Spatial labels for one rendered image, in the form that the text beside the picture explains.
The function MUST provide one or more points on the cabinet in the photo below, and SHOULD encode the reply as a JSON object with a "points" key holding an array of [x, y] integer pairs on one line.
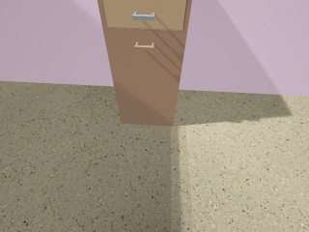
{"points": [[146, 82]]}

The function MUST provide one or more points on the drawer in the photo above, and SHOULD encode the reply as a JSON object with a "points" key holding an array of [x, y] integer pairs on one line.
{"points": [[168, 14]]}

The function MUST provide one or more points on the handle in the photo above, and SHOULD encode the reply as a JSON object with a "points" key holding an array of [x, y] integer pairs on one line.
{"points": [[144, 47], [144, 17]]}

